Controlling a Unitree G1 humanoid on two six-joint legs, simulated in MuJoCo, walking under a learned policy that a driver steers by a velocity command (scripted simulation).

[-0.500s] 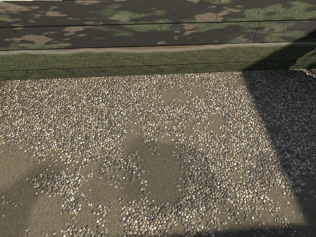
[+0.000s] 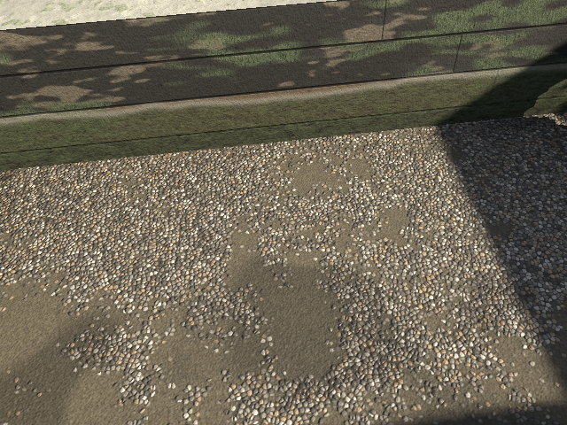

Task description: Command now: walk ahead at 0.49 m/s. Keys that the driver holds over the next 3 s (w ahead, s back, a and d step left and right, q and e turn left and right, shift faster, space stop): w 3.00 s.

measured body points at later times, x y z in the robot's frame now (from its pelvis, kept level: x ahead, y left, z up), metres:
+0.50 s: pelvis +0.03 +0.01 +0.00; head +0.01 +0.01 +0.45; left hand +0.23 +0.22 -0.06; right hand +0.22 -0.19 -0.08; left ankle +0.01 +0.10 -0.73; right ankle +0.06 -0.10 -0.73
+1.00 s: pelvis +0.07 +0.00 +0.00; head +0.08 +0.00 +0.45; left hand +0.26 +0.22 -0.09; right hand +0.27 -0.21 -0.09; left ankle +0.01 +0.10 -0.72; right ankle +0.06 -0.10 -0.72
